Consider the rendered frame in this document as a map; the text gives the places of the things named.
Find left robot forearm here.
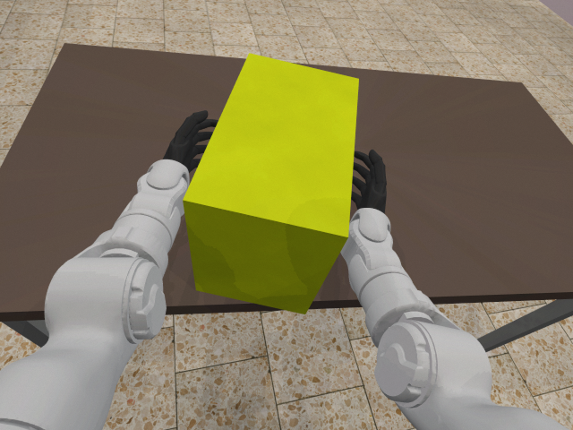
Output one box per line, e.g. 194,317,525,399
45,159,190,333

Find right robot forearm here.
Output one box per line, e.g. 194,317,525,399
341,208,462,348

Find table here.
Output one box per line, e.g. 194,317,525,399
0,43,573,352

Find carton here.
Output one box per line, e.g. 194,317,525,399
183,53,359,314

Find left robot hand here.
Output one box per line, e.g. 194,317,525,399
163,110,218,173

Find right robot hand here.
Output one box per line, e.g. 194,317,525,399
351,150,387,214

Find robot left upper arm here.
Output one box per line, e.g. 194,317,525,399
0,257,167,430

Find robot right upper arm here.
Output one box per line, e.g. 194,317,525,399
374,320,569,430

